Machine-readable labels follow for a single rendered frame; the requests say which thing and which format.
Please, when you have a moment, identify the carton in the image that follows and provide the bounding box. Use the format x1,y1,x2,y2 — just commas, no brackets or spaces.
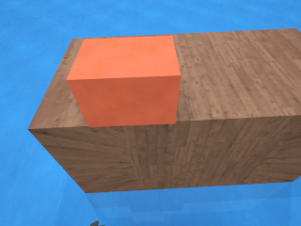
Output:
67,36,181,127

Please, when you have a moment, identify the pedestal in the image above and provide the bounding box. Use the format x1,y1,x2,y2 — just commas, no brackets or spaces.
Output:
27,28,301,194

